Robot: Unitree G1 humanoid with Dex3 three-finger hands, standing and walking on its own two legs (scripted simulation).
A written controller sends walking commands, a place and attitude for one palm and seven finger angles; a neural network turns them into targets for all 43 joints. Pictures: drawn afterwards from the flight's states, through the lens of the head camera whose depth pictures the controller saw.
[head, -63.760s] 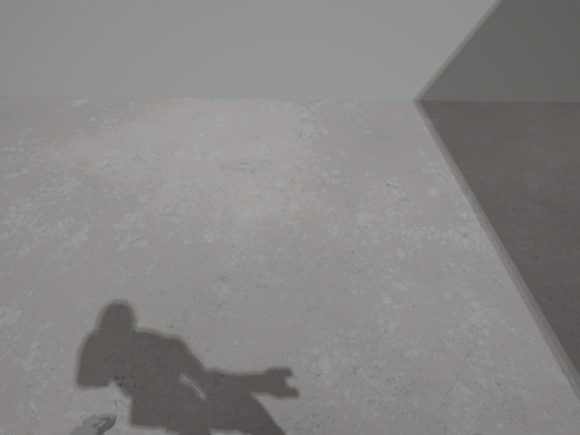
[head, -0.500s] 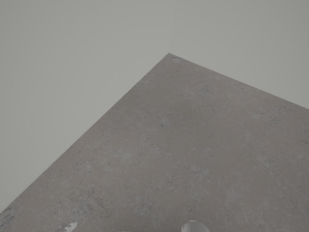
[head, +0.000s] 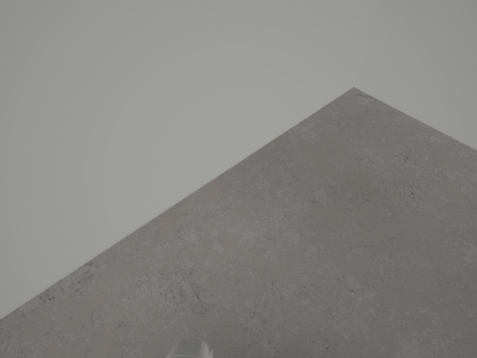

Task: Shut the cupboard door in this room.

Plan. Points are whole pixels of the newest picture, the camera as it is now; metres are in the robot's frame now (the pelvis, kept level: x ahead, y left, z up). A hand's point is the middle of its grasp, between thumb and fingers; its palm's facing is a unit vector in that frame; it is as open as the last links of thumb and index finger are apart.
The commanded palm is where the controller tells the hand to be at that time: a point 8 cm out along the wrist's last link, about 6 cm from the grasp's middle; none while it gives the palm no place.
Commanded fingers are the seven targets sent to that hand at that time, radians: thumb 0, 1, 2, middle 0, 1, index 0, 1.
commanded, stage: turn to face it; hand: left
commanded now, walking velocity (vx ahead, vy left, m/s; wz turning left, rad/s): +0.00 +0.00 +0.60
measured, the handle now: out of the picture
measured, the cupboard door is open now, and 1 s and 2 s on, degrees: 68 68 68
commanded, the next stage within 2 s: none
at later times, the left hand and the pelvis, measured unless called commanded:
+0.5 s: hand out of the picture +0.02 +0.29 -0.17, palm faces +0.32 -0.92 -0.23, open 7.4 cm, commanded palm none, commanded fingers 0.00 0.90 0.90 -0.20 -0.30 -0.20 -0.30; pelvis -0.01 +0.05 +0.00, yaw +16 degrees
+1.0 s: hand out of the picture -0.01 +0.20 -0.14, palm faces +0.56 -0.78 -0.27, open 7.4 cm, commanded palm none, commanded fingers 0.00 0.90 0.90 -0.20 -0.30 -0.20 -0.30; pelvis +0.01 -0.01 +0.00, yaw +35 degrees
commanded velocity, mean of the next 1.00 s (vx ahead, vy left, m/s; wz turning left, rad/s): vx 0.00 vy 0.00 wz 0.60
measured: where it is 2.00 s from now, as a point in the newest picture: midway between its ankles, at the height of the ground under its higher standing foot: outside the picture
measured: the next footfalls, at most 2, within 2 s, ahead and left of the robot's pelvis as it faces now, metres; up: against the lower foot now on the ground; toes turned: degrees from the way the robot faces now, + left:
left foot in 0.18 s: +0.02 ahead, +0.15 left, +0.00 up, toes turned +13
right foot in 0.72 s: +0.09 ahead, -0.08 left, +0.00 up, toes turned +22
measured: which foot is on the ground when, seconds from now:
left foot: up 0.00-0.16, down 0.18-0.72, up 0.74-1.00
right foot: down 0.00-0.18, up 0.20-0.70, down 0.72-1.00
